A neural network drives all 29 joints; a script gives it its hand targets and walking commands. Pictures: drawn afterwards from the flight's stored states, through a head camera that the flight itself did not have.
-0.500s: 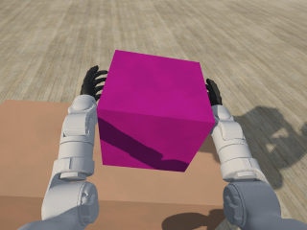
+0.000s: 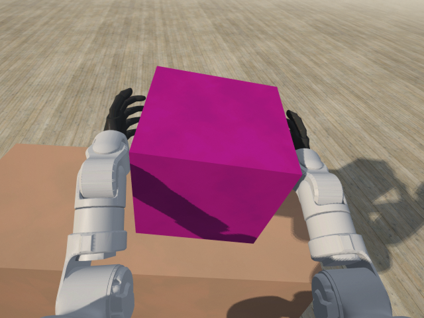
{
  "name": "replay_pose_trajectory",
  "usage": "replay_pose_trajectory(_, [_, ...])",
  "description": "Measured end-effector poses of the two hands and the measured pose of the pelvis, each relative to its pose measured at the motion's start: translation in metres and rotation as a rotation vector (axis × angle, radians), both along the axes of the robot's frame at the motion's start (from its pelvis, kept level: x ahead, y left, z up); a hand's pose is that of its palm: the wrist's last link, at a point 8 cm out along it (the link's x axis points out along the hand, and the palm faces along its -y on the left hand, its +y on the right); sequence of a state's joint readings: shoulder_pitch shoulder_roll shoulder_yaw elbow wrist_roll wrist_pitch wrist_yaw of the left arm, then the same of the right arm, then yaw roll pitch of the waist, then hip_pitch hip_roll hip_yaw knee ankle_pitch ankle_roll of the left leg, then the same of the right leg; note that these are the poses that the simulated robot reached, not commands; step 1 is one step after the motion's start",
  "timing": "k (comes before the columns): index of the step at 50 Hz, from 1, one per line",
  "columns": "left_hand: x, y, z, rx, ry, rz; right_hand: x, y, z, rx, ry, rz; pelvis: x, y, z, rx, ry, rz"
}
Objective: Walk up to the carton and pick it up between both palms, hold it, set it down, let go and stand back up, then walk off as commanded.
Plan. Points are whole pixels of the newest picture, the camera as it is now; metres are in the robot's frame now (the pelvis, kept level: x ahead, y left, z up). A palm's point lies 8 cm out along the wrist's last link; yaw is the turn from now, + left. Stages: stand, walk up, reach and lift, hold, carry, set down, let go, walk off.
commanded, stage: hold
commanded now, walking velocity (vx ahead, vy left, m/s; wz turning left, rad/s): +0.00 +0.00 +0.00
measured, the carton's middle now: (207, 158) +0.37 +0.01 +0.15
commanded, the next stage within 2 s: none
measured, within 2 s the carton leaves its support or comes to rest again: neither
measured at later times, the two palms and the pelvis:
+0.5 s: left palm (119, 133) +0.38 +0.17 +0.19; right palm (288, 145) +0.39 -0.16 +0.17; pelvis +0.03 +0.00 +0.00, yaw +0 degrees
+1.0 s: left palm (114, 129) +0.36 +0.17 +0.22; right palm (293, 144) +0.37 -0.16 +0.18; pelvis +0.00 +0.00 +0.00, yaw +0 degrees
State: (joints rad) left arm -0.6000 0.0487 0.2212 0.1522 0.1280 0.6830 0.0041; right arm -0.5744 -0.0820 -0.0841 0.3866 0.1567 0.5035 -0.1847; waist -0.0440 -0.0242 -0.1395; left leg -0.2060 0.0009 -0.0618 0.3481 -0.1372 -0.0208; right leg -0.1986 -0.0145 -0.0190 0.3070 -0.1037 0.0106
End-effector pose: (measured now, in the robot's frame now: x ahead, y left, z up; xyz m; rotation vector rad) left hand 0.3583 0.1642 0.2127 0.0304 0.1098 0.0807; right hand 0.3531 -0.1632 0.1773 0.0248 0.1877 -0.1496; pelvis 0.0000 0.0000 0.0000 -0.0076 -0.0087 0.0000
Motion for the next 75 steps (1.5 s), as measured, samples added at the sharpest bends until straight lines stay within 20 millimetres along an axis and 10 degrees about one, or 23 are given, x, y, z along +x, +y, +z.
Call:
replay_pose_trajectory(19, [0.035,0.004,-0.014,-0.003,0.046,0.022,0.042,0.003,-0.005,0.019,0.043,0.017,0.023,-0.004,0.002,0.005,0.031,0.002])
replay_pose_trajectory(40, [-0.006,0.007,-0.001,0.029,-0.015,0.004,-0.001,0.006,0.003,0.003,-0.019,0.012,0.009,0.001,0.001,-0.001,-0.002,0.002])
replay_pose_trajectory(63, [0.034,0.008,-0.012,0.007,0.033,0.022,0.042,0.007,-0.004,0.010,0.026,0.026,0.030,-0.003,0.002,0.004,0.027,0.003])
replay_pose_trajectory(75, [0.011,0.012,-0.018,0.043,0.014,0.012,0.019,0.010,-0.010,0.022,0.005,0.017,0.031,0.001,0.002,0.000,0.017,0.003])
